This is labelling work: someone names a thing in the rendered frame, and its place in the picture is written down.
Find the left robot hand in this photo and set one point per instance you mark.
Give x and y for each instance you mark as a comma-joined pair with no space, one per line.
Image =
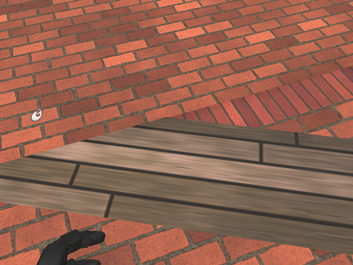
56,253

